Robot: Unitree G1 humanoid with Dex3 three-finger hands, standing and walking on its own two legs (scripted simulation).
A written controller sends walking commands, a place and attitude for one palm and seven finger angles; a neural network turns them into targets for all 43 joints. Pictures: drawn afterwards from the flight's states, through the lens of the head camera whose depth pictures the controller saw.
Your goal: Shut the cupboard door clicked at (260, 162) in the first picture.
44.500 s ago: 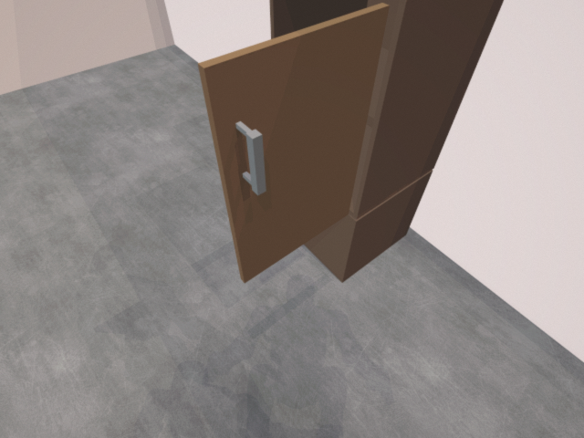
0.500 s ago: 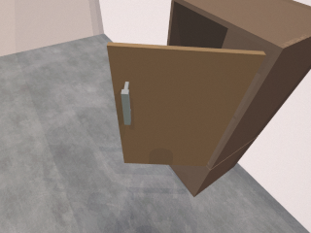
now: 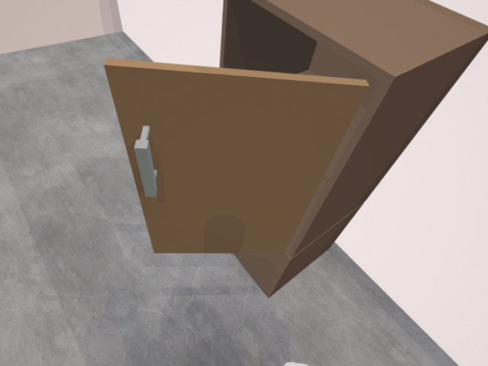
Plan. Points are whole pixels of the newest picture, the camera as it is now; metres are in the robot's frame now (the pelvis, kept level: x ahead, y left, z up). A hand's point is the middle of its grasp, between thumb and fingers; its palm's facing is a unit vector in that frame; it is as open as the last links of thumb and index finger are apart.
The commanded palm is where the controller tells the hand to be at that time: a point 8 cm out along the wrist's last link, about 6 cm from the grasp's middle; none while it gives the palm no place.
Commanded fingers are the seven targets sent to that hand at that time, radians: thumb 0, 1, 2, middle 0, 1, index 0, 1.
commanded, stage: come to a stop and stand still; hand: left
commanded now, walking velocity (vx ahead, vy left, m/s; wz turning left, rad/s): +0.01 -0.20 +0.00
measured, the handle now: (148, 162) +0.43 +0.19 +0.06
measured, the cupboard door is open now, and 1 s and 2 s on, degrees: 55 55 55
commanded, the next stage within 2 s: look again from close up in 1.44 s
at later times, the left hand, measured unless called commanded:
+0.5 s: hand out of the picture +0.07 +0.14 -0.19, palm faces +0.07 -0.96 -0.27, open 7.3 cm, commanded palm none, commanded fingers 0.00 0.90 0.90 -0.20 -0.30 -0.20 -0.30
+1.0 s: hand out of the picture +0.02 +0.22 -0.18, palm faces +0.07 -0.96 -0.26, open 7.4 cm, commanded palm none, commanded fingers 0.00 0.90 0.90 -0.20 -0.30 -0.20 -0.30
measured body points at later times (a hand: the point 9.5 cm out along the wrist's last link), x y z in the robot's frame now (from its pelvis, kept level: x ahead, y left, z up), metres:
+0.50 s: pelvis +0.02 -0.06 -0.02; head +0.08 -0.06 +0.43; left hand +0.07 +0.19 -0.17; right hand +0.10 -0.31 -0.16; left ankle +0.01 +0.05 -0.70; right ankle +0.01 -0.23 -0.75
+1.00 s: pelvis +0.01 +0.03 -0.02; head +0.01 +0.01 +0.43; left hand +0.01 +0.27 -0.16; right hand +0.10 -0.18 -0.17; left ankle +0.04 +0.07 -0.75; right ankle +0.01 -0.07 -0.75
